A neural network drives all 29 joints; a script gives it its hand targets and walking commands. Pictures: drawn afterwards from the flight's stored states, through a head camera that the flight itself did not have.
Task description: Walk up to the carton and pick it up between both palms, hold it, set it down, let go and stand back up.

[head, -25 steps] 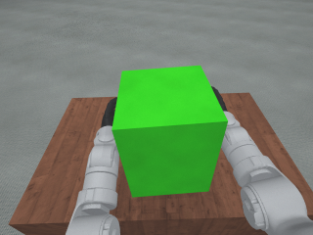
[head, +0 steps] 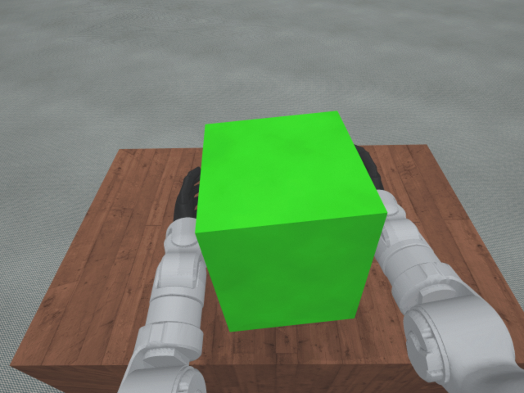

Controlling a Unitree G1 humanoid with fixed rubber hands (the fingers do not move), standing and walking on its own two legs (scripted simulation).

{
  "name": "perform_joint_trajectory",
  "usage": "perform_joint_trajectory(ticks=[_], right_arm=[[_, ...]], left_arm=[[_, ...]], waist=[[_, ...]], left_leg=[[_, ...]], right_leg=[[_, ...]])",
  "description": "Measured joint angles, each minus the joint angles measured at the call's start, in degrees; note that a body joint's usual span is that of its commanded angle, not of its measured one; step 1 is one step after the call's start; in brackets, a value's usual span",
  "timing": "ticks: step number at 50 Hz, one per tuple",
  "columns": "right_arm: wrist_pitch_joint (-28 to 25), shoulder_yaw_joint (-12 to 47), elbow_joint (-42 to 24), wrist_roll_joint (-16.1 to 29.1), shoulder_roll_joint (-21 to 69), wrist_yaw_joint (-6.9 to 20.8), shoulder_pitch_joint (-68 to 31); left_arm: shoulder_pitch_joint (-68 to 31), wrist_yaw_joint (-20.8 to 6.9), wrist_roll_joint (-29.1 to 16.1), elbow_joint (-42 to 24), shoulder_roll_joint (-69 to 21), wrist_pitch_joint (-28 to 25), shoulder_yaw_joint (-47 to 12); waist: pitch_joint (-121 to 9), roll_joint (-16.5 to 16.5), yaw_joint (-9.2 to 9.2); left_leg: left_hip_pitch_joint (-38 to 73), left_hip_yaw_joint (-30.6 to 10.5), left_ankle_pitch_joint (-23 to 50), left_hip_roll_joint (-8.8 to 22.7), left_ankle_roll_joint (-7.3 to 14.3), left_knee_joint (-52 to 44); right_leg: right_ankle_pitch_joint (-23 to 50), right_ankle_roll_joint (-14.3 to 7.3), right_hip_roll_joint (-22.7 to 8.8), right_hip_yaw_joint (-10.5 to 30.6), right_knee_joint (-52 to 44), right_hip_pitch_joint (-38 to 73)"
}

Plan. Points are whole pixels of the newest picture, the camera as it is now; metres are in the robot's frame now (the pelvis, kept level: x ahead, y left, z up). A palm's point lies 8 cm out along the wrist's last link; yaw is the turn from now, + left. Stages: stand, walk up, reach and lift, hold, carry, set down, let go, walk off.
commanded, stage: set down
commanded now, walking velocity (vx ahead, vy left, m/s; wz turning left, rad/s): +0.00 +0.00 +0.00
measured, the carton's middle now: (282, 224) +0.36 +0.02 +0.09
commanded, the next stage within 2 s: none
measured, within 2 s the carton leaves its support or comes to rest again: rests again in 1.22 s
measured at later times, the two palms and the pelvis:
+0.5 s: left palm (190, 230) +0.37 +0.17 +0.06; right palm (358, 201) +0.43 -0.11 +0.07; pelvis +0.01 +0.00 +0.00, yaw +0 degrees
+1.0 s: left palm (194, 244) +0.38 +0.17 +0.01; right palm (350, 214) +0.45 -0.11 +0.02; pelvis +0.01 +0.00 +0.00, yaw +0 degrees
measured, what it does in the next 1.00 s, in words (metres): stands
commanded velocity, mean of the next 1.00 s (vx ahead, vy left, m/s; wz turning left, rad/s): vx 0.00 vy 0.00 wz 0.00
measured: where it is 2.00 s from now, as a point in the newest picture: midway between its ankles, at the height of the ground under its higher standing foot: outside the picture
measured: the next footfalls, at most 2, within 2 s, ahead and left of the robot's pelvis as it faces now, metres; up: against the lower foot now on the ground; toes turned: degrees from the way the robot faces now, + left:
none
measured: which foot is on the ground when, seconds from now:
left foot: down 0.00-1.00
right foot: down 0.00-1.00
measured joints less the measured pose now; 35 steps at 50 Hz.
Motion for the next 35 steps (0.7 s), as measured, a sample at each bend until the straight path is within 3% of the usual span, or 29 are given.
perform_joint_trajectory(ticks=[20,35], right_arm=[[-7.1,-4.4,6.1,-2.8,0.0,2.8,0.0],[-11.8,-5.0,7.1,-4.7,0.0,3.5,0.0]], left_arm=[[0.1,1.2,0.5,6.4,-0.6,-7.8,0.0],[0.6,2.2,0.5,8.1,-0.7,-13.5,0.0]], waist=[[0.3,0.0,2.4],[0.4,0.0,2.76]], left_leg=[[-2.0,-0.1,-0.2,0.3,-0.3,0.0],[-6.4,-0.1,0.0,0.5,-0.6,0.0]], right_leg=[[-0.2,-0.3,0.2,-0.1,0.0,-2.0],[0.0,-0.5,0.5,-0.2,0.0,-6.5]])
